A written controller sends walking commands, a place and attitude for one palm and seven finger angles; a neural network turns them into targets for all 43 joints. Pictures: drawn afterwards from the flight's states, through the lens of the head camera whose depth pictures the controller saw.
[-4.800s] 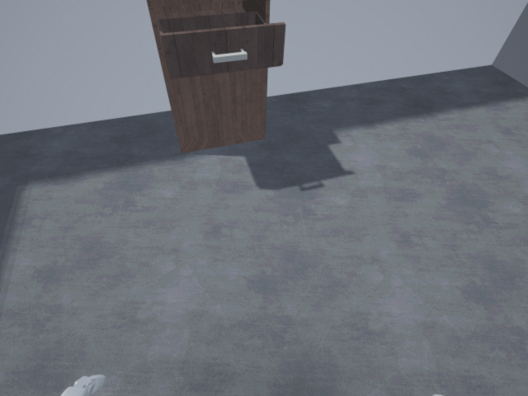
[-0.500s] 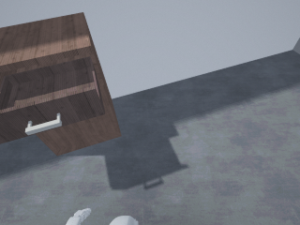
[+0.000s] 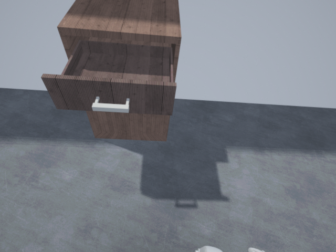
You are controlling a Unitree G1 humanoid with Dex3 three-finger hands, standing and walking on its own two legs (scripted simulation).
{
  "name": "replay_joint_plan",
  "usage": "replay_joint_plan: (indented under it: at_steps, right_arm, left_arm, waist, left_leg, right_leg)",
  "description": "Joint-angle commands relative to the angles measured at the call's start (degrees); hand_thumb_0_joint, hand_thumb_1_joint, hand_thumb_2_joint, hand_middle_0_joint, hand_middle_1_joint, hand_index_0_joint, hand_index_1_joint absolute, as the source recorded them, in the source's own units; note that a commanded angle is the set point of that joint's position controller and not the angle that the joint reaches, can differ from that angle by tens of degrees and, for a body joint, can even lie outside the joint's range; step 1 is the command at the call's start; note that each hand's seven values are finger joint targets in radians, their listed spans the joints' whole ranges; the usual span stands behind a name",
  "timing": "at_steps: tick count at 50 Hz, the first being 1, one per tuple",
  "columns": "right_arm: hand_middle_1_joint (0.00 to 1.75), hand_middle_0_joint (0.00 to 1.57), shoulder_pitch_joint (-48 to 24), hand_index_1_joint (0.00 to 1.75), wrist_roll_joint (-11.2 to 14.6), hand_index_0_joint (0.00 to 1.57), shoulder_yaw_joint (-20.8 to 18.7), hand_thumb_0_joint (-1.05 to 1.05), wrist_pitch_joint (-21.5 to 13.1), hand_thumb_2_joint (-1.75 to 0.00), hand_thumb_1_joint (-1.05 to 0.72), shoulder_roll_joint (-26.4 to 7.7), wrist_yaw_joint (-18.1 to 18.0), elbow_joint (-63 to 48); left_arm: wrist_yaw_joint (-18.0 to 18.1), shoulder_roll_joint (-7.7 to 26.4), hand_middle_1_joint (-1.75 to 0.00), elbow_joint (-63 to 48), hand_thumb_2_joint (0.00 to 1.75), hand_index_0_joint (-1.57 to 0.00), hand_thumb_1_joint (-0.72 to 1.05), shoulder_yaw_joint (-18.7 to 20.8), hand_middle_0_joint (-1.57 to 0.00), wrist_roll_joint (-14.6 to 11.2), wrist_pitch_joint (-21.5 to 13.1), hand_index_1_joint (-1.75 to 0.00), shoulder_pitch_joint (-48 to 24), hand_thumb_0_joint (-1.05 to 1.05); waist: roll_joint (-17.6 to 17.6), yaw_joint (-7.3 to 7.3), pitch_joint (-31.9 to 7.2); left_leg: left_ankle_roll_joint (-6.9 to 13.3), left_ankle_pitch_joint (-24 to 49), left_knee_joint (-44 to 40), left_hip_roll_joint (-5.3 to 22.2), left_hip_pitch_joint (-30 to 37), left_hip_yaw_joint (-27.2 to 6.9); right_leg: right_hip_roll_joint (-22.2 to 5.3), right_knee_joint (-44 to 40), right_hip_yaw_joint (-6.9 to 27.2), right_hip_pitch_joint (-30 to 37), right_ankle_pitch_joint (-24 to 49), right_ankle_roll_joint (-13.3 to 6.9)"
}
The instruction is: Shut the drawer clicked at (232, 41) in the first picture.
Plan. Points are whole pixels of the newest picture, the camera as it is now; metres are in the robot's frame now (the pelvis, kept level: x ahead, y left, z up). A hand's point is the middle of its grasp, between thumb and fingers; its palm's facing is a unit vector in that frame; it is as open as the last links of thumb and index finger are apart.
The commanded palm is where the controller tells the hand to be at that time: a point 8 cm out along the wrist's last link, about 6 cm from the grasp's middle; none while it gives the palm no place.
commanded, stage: take the last steps up to it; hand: left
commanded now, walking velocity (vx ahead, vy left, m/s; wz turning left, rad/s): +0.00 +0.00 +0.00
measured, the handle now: (111, 103) +0.59 +0.26 -0.09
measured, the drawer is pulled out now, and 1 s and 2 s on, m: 0.28 0.28 0.28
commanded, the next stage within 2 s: come to a stop and stand still in 1.04 s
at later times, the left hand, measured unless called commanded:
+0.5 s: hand out of the picture +0.02 +0.15 -0.16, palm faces +0.14 -0.97 -0.21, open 7.3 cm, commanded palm none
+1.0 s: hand (74, 222) +0.20 +0.28 -0.18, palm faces +0.14 -0.97 -0.17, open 7.4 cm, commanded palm none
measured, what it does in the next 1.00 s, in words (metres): walks ahead: right foot, then left foot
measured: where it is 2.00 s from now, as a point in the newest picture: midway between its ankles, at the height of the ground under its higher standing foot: outside the picture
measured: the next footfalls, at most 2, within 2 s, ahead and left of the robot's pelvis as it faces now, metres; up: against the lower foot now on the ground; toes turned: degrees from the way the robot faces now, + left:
right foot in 0.30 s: +0.05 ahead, -0.13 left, +0.00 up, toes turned -2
left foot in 0.74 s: +0.21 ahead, +0.17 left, +0.00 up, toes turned +13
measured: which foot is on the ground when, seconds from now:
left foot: down 0.00-0.30, up 0.32-0.72, down 0.74-1.00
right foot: up 0.00-0.28, down 0.30-0.74, up 0.76-1.00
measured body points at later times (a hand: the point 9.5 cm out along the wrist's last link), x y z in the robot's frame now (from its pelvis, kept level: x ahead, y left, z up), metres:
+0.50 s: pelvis +0.04 -0.02 +0.00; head +0.04 -0.04 +0.45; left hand +0.01 +0.20 -0.14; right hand +0.04 -0.27 -0.16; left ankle +0.06 +0.12 -0.67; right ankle +0.01 -0.13 -0.74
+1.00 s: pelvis +0.19 +0.09 +0.00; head +0.19 +0.11 +0.45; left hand +0.19 +0.33 -0.16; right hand +0.25 -0.14 -0.14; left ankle +0.17 +0.16 -0.74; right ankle +0.22 -0.04 -0.66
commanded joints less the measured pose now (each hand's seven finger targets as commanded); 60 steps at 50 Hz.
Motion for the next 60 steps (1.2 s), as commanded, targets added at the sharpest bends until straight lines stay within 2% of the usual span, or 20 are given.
replay_joint_plan:
  at_steps: [1,8,10,13,14,15,16,20,22,32,34,35,36,37,38,41,43,46,54,60]
  right_arm:
    - [0.3,0.2,4.41,0.3,0.3,0.2,-2.7,0.0,-1.32,-0.9,-0.9,-10.36,-0.91,-1.44]
    - [0.3,0.2,8.98,0.3,-0.56,0.2,-3.12,0.0,-1.87,-0.9,-0.9,-9.44,-0.64,1.18]
    - [0.3,0.2,9.18,0.3,-0.58,0.2,-3.25,0.0,-2.05,-0.9,-0.9,-9.05,-0.51,1.78]
    - [0.3,0.2,7.62,0.3,-0.11,0.2,-2.85,0.0,-2.13,-0.9,-0.9,-7.34,-0.49,2.65]
    - [0.3,0.2,8.3,0.3,0.28,0.2,-2.46,0.0,-2.4,-0.9,-0.9,-4.81,-0.35,2.76]
    - [0.3,0.2,7.31,0.3,0.69,0.2,-1.69,0.0,-2.61,-0.9,-0.9,-1.52,0.0,1.23]
    - [0.3,0.2,3.26,0.3,-0.41,0.2,-2.54,0.0,-2.37,-0.9,-0.9,-5.08,0.5,-0.54]
    - [0.3,0.2,8.64,0.3,-0.73,0.2,-3.49,0.0,-1.42,-0.9,-0.9,-3.89,1.75,3.74]
    - [0.3,0.2,9.92,0.3,-0.66,0.2,-3.13,0.0,-1.42,-0.9,-0.9,-2.0,1.9,4.66]
    - [0.3,0.2,1.02,0.3,0.02,0.2,-2.21,0.0,-3.05,-0.9,-0.9,-0.04,2.76,1.64]
    - [0.3,0.2,4.45,0.3,-0.01,0.2,-2.34,0.0,-3.7,-0.9,-0.9,-0.74,2.48,2.75]
    - [0.3,0.2,9.87,0.3,-0.25,0.2,-2.67,0.0,-4.18,-0.9,-0.9,-2.21,2.08,4.43]
    - [0.3,0.2,17.91,0.3,-0.52,0.2,-3.42,0.0,-4.68,-0.9,-0.9,-5.67,1.35,6.81]
    - [0.3,0.2,24.43,0.3,-1.18,0.2,-5.07,0.0,-5.18,-0.9,-0.9,-12.45,0.52,8.21]
    - [0.3,0.2,27.51,0.3,-0.31,0.2,-5.04,0.0,-4.61,-0.9,-0.9,-13.92,-0.13,8.85]
    - [0.3,0.2,15.39,0.3,-0.2,0.2,-3.16,0.0,-5.24,-0.9,-0.9,-6.76,-0.92,6.54]
    - [0.3,0.2,12.65,0.3,-0.07,0.2,-1.91,0.0,-6.17,-0.9,-0.9,-3.27,-1.02,6.08]
    - [0.3,0.2,12.6,0.3,0.17,0.2,-1.75,0.0,-6.88,-0.9,-0.9,-2.14,-1.24,6.32]
    - [0.3,0.2,15.54,0.3,-0.25,0.2,-1.84,0.0,-6.24,-0.9,-0.9,-3.22,-1.26,7.54]
    - [0.3,0.2,16.53,0.3,-0.8,0.2,-1.25,0.0,-4.98,-0.9,-0.9,-2.81,-1.79,9.62]
  left_arm:
    - [0.44,2.75,-0.3,-3.59,0.9,-0.2,0.9,0.13,-0.2,0.07,-1.57,-0.3,0.15,0.0]
    - [-0.58,0.33,-0.3,-4.96,0.9,-0.2,0.9,-0.6,-0.2,0.68,-2.9,-0.3,-4.66,0.0]
    - [-0.78,-0.1,-0.3,-4.58,0.9,-0.2,0.9,-0.65,-0.2,0.78,-3.51,-0.3,-3.75,0.0]
    - [-0.76,-0.89,-0.3,-1.2,0.9,-0.2,0.9,-0.52,-0.2,0.86,-4.68,-0.3,4.84,0.0]
    - [-0.36,1.55,-0.3,-0.1,0.9,-0.2,0.9,0.03,-0.2,1.31,-5.35,-0.3,7.83,0.0]
    - [0.27,6.6,-0.3,0.52,0.9,-0.2,0.9,1.11,-0.2,1.73,-5.65,-0.3,11.31,0.0]
    - [0.59,7.8,-0.3,0.45,0.9,-0.2,0.9,1.17,-0.2,0.83,-5.43,-0.3,13.25,0.0]
    - [0.69,1.13,-0.3,0.18,0.9,-0.2,0.9,-0.29,-0.2,0.45,-7.13,-0.3,5.92,0.0]
    - [0.63,-0.27,-0.3,0.91,0.9,-0.2,0.9,-0.55,-0.2,0.4,-7.84,-0.3,6.99,0.0]
    - [0.57,1.52,-0.3,5.99,0.9,-0.2,0.9,-0.29,-0.2,1.12,-8.15,-0.3,13.05,0.0]
    - [0.54,2.05,-0.3,6.2,0.9,-0.2,0.9,0.09,-0.2,0.97,-7.72,-0.3,12.3,0.0]
    - [0.48,1.83,-0.3,6.16,0.9,-0.2,0.9,0.16,-0.2,0.9,-7.47,-0.3,11.52,0.0]
    - [0.25,-0.09,-0.3,6.05,0.9,-0.2,0.9,-0.19,-0.2,0.63,-7.32,-0.3,11.93,0.0]
    - [-0.13,-3.62,-0.3,5.27,0.9,-0.2,0.9,-0.64,-0.2,-0.06,-7.11,-0.3,14.75,0.0]
    - [-0.07,-3.23,-0.3,3.38,0.9,-0.2,0.9,-0.78,-0.2,0.2,-7.03,-0.3,11.87,0.0]
    - [-0.47,-3.24,-0.3,4.17,0.9,-0.2,0.9,-0.32,-0.2,0.4,-6.84,-0.3,6.31,0.0]
    - [-0.82,-4.99,-0.3,5.3,0.9,-0.2,0.9,-0.34,-0.2,0.73,-6.01,-0.3,8.06,0.0]
    - [-0.65,-5.58,-0.3,5.49,0.9,-0.2,0.9,-0.29,-0.2,0.86,-4.87,-0.3,9.39,0.0]
    - [-0.81,-3.82,-0.3,0.61,0.9,-0.2,0.9,-0.28,-0.2,0.79,-3.84,-0.3,-1.37,0.0]
    - [0.14,-5.33,-0.3,-0.24,0.9,-0.2,0.9,-1.48,-0.2,0.5,-4.69,-0.3,-4.36,0.0]
  waist:
    - [8.92,-2.55,-6.07]
    - [9.62,-4.56,-1.91]
    - [9.42,-3.94,-0.59]
    - [4.98,0.22,-1.4]
    - [-1.57,1.44,-1.57]
    - [-15.48,3.1,-0.6]
    - [-11.12,4.36,3.12]
    - [-5.14,-1.89,6.55]
    - [-4.16,-2.41,5.66]
    - [-7.76,0.09,3.98]
    - [-7.09,-1.58,1.68]
    - [-4.55,-4.31,-0.45]
    - [3.5,-7.3,-5.53]
    - [20.6,-8.46,-11.64]
    - [20.93,-9.15,-12.67]
    - [8.42,-5.44,-3.59]
    - [6.7,-2.75,-1.18]
    - [6.75,-0.99,-1.63]
    - [6.56,-2.2,2.56]
    - [7.47,-2.93,1.36]
  left_leg:
    - [6.02,33.72,-9.26,13.72,9.03,-10.93]
    - [8.1,-3.44,-15.21,14.21,4.53,-19.03]
    - [7.78,-8.69,-15.35,13.49,0.37,-20.3]
    - [4.12,-16.0,-8.66,8.44,-9.06,-16.15]
    - [1.49,-16.72,0.47,4.16,-16.84,-11.82]
    - [-1.61,-16.22,15.11,-2.4,-26.92,-2.66]
    - [-1.96,-16.85,23.78,-0.05,-28.73,-4.31]
    - [-2.91,-2.19,32.52,4.26,-24.12,-4.62]
    - [-3.96,1.89,32.2,4.61,-23.59,-2.96]
    - [-3.19,1.55,11.73,4.18,-15.41,2.32]
    - [-2.51,1.86,6.4,2.55,-7.74,3.86]
    - [-1.98,3.26,2.81,1.43,2.03,3.85]
    - [-1.26,2.37,-0.24,3.78,13.27,0.61]
    - [2.67,1.01,-6.09,19.35,23.11,-19.9]
    - [5.29,1.43,-13.23,24.05,23.17,-28.99]
    - [5.52,8.47,-14.34,20.88,8.65,-17.38]
    - [4.01,17.56,-15.58,17.3,3.15,-8.78]
    - [4.23,27.08,-16.05,15.8,3.37,-3.55]
    - [6.58,27.65,-16.43,16.39,7.86,-2.47]
    - [4.17,45.02,-7.31,15.45,8.19,-0.61]
  right_leg:
    - [0.02,-1.65,2.05,-2.73,1.97,0.66]
    - [1.39,-17.16,0.88,1.21,-2.42,-1.29]
    - [2.63,-22.57,0.07,6.18,-2.32,-2.05]
    - [3.79,-37.82,-1.05,22.48,5.79,-2.87]
    - [-1.72,-43.51,5.79,30.09,-0.01,-4.38]
    - [-15.01,-52.59,23.64,33.7,-11.53,-9.4]
    - [-21.08,-57.75,30.8,25.83,-19.39,-13.31]
    - [-13.69,-57.25,16.14,15.86,-8.05,-10.86]
    - [-11.13,-56.01,9.05,16.94,2.63,-10.09]
    - [-10.78,-50.72,3.59,19.63,16.9,-11.22]
    - [-9.81,-46.1,1.93,18.79,17.72,-10.42]
    - [-8.08,-39.17,0.45,14.45,17.97,-9.46]
    - [-4.78,-26.23,-2.03,10.71,17.76,-8.17]
    - [2.67,-8.52,-6.6,-1.28,-1.99,-5.32]
    - [4.77,2.5,-0.81,-7.06,-10.55,-5.87]
    - [-1.64,10.21,3.36,-8.26,1.36,-6.2]
    - [-2.03,7.17,2.95,-4.31,6.23,-5.13]
    - [-1.26,4.86,2.51,-4.23,9.52,-4.06]
    - [-1.33,-8.57,1.56,-9.33,12.32,-3.7]
    - [2.17,-25.28,-1.15,3.33,10.88,-5.46]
